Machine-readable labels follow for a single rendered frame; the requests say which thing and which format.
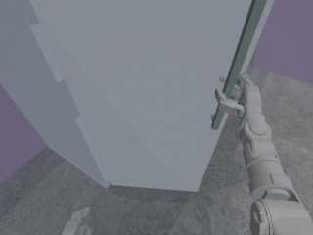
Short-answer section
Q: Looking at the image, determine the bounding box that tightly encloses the handle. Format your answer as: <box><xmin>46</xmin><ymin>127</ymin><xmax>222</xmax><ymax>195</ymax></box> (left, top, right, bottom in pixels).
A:
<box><xmin>211</xmin><ymin>0</ymin><xmax>267</xmax><ymax>130</ymax></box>

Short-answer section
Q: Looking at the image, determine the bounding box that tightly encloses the robot right upper arm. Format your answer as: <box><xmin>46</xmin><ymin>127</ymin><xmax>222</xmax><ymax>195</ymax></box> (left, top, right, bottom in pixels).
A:
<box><xmin>250</xmin><ymin>198</ymin><xmax>313</xmax><ymax>235</ymax></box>

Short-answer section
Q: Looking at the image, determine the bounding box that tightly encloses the robot right forearm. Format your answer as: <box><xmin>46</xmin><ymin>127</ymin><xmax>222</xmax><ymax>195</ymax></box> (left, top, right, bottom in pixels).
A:
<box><xmin>239</xmin><ymin>113</ymin><xmax>313</xmax><ymax>229</ymax></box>

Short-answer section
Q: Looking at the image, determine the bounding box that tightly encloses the robot left hand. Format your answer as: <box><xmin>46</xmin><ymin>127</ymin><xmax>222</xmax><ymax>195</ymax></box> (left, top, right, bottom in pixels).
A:
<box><xmin>60</xmin><ymin>207</ymin><xmax>92</xmax><ymax>235</ymax></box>

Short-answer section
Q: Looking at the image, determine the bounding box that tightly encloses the robot right hand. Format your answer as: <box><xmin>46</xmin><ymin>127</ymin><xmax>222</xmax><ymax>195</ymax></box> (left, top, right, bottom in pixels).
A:
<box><xmin>215</xmin><ymin>70</ymin><xmax>262</xmax><ymax>120</ymax></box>

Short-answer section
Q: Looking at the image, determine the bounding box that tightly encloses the fridge door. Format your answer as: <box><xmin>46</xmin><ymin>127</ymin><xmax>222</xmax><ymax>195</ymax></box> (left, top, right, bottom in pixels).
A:
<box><xmin>29</xmin><ymin>0</ymin><xmax>275</xmax><ymax>192</ymax></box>

